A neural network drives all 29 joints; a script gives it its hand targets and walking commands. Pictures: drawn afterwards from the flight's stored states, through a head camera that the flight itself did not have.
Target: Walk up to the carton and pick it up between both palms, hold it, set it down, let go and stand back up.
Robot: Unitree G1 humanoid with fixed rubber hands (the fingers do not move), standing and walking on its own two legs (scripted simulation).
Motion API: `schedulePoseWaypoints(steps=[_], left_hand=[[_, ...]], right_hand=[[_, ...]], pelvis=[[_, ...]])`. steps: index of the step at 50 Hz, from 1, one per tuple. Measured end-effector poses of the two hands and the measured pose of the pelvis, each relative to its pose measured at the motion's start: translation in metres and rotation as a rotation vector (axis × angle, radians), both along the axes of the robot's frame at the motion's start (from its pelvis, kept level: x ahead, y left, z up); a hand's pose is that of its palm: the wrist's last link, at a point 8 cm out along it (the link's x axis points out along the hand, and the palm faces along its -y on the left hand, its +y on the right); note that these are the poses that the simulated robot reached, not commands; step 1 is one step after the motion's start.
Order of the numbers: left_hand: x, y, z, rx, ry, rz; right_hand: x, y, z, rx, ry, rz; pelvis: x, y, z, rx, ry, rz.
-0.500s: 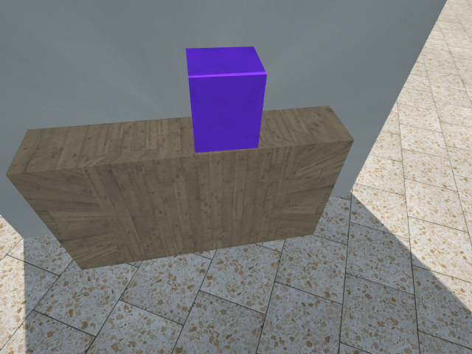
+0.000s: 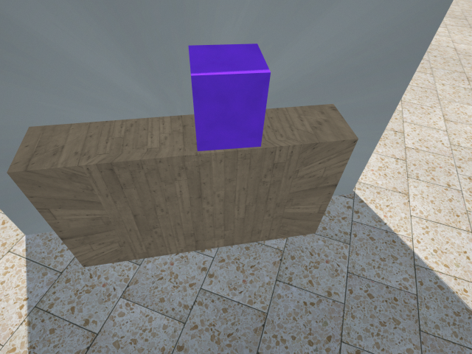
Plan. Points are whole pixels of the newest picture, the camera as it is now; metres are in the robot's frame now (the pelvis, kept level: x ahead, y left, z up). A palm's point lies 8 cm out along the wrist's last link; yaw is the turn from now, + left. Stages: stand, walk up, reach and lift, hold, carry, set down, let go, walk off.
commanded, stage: walk up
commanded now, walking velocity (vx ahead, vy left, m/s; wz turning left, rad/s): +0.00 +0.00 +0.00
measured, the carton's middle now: (226, 98) +0.84 +0.02 -0.02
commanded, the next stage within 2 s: none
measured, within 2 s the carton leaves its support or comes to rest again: neither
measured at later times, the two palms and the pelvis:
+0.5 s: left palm out of the picture +0.05 +0.29 -0.16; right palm out of the picture +0.04 -0.19 -0.13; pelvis +0.10 +0.04 -0.01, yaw +6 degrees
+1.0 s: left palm (131, 277) +0.31 +0.22 -0.14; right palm (343, 247) +0.38 -0.26 -0.13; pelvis +0.33 -0.01 +0.00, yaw +9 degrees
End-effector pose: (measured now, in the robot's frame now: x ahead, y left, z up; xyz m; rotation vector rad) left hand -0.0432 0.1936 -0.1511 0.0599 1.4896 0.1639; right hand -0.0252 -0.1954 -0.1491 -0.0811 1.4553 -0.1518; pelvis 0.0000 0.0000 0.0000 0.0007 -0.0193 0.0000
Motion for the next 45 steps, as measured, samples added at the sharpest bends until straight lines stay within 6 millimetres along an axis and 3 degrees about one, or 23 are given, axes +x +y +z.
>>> schedulePoseWaypoints(steps=[5, 10, 16, 19, 22, 27, 32, 36, 40, 42, 45], left_hand=[[0.003, 0.002, 0.001, 0.003, -0.006, -0.011], [0.009, 0.019, 0.003, 0.038, -0.057, 0.023], [-0.004, 0.052, -0.003, 0.059, 0.001, 0.078], [0.005, 0.075, -0.019, 0.056, 0.06, 0.037], [0.043, 0.093, -0.02, 0.063, 0.023, -0.008], [0.133, 0.102, -0.005, 0.069, -0.14, -0.05], [0.204, 0.093, 0.001, 0.065, -0.199, -0.074], [0.262, 0.074, -0.005, 0.06, -0.207, -0.11], [0.326, 0.051, -0.017, 0.077, -0.249, -0.123], [0.347, 0.041, -0.017, 0.084, -0.278, -0.1], [0.36, 0.034, -0.007, 0.094, -0.289, 0.004]], right_hand=[[0.001, -0.001, 0.0, 0.001, -0.008, 0.003], [0.007, -0.014, 0.006, -0.026, 0.008, 0.074], [0.06, -0.02, 0.014, -0.088, -0.07, 0.173], [0.078, -0.017, 0.007, -0.137, -0.143, 0.129], [0.074, -0.006, 0.008, -0.152, -0.115, 0.06], [0.068, 0.013, 0.022, -0.108, 0.002, 0.051], [0.09, 0.018, 0.028, -0.06, 0.071, 0.057], [0.13, 0.008, 0.02, -0.041, 0.079, 0.066], [0.182, -0.018, -0.003, -0.04, 0.095, 0.104], [0.216, -0.033, -0.01, -0.047, 0.087, 0.135], [0.281, -0.049, -0.004, -0.069, 0.013, 0.178]], pelvis=[[0.002, -0.001, 0.0, -0.001, -0.001, 0.003], [0.014, 0.002, 0.0, -0.015, 0.011, 0.055], [0.036, 0.024, -0.005, -0.013, -0.01, 0.099], [0.052, 0.038, -0.021, -0.003, -0.025, 0.094], [0.072, 0.042, -0.02, -0.001, -0.039, 0.082], [0.111, 0.041, -0.005, -0.022, -0.044, 0.104], [0.157, 0.033, -0.003, -0.014, -0.027, 0.11], [0.198, 0.02, -0.012, 0.009, -0.009, 0.101], [0.246, 0.004, -0.032, 0.006, -0.004, 0.104], [0.264, -0.003, -0.035, -0.016, -0.019, 0.109], [0.291, -0.01, -0.025, 0.003, -0.036, 0.135]])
